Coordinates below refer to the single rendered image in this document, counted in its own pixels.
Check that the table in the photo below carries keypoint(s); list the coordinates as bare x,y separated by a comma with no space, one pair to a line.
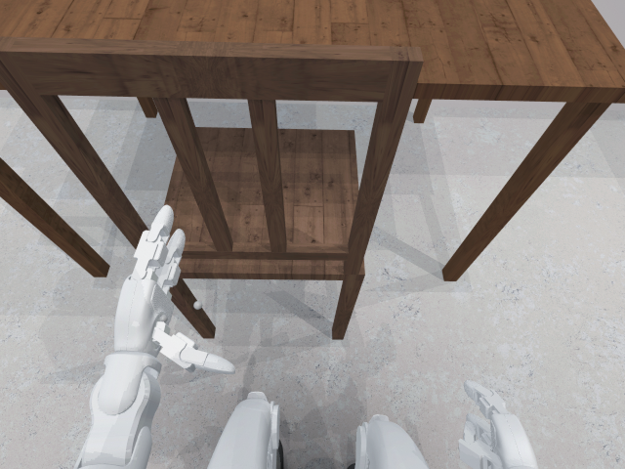
483,50

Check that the robot left thigh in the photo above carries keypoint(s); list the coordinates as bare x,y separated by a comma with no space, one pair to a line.
251,432

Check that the robot left hand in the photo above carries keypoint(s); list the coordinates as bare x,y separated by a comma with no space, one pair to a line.
145,297

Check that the robot thigh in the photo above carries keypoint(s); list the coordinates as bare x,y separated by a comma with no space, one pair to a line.
385,445
251,432

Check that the robot left forearm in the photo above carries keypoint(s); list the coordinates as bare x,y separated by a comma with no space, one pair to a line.
122,404

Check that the robot right thigh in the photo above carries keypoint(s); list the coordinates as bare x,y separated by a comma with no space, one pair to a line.
385,445

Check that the chair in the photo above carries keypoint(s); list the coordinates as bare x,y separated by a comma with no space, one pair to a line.
254,203

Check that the robot right hand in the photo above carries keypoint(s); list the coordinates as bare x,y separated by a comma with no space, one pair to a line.
501,445

